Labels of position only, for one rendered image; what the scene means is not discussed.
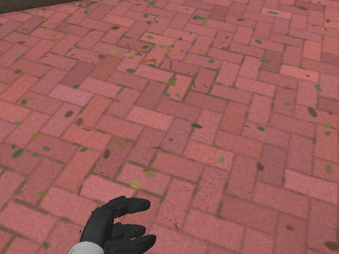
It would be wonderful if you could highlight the left robot forearm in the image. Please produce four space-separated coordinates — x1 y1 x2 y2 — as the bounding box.
68 241 104 254

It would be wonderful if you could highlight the robot left hand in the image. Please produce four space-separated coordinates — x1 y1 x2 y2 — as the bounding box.
79 196 156 254

